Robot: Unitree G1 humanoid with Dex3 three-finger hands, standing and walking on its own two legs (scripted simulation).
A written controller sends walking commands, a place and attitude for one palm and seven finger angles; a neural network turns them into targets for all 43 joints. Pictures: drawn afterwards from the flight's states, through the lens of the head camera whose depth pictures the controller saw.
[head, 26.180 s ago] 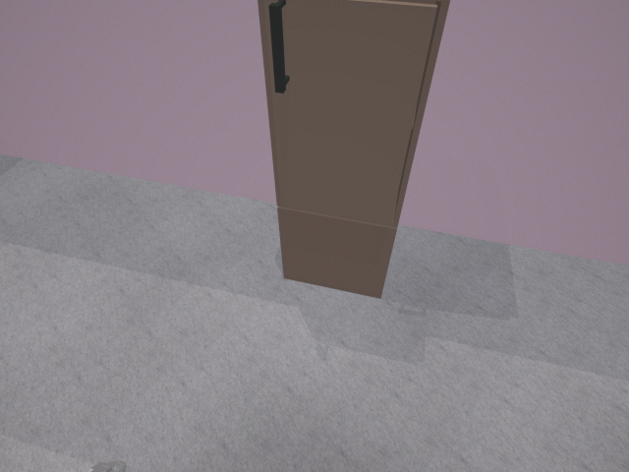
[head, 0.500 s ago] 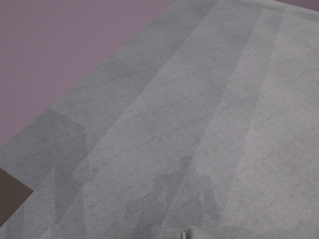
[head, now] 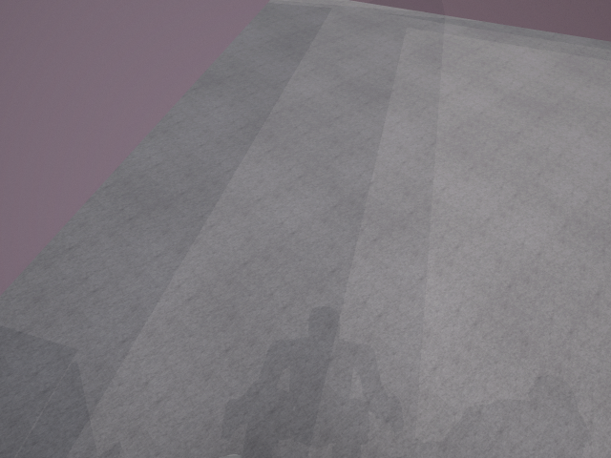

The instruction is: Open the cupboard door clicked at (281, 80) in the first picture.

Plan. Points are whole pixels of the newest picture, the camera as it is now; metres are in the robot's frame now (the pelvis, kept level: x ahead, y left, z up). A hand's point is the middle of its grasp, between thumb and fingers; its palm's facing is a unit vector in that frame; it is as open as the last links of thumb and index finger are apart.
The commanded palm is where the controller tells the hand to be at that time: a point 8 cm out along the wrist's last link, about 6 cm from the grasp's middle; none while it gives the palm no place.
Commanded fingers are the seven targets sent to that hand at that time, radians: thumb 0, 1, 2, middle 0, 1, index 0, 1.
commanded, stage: walk to a spot facing it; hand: left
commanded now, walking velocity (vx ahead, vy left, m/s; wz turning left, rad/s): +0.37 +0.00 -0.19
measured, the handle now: out of the picture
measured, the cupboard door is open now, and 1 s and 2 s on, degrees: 46 46 46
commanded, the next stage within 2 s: turn to face it in 0.54 s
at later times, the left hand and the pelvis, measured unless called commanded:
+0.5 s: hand (227, 386) +0.25 +0.13 -0.16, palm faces +0.02 -0.98 -0.18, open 7.2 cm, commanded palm none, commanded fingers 0.00 0.90 0.90 -0.20 -0.30 -0.20 -0.30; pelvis +0.24 -0.05 +0.02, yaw -2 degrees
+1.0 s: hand (252, 256) +0.50 +0.13 -0.16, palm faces +0.19 -0.96 -0.20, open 7.3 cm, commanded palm none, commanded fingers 0.00 0.90 0.90 -0.20 -0.30 -0.20 -0.30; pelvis +0.45 -0.07 +0.01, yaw +9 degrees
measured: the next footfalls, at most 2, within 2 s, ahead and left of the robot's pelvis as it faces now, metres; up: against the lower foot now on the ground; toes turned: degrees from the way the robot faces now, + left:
right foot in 0.26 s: +0.22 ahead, -0.15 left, +0.00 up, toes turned -9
left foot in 0.58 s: +0.43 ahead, +0.08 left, +0.00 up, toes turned +7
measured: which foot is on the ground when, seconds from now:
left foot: down 0.00-0.26, up 0.28-0.56, down 0.58-0.82, up 0.84-1.00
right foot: up 0.00-0.24, down 0.26-0.58, up 0.60-0.82, down 0.84-1.00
